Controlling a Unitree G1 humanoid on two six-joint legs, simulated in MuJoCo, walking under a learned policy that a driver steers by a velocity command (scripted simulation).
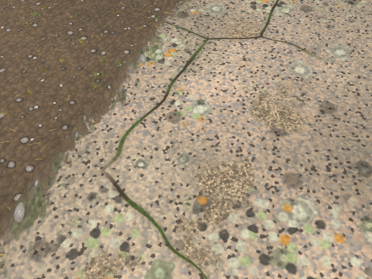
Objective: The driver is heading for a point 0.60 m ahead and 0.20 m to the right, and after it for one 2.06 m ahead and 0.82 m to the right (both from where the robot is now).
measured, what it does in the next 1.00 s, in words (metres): walks ahead, turning right: left foot, then right foot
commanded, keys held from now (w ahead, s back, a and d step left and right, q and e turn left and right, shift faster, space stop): w+e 0.82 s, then e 0.18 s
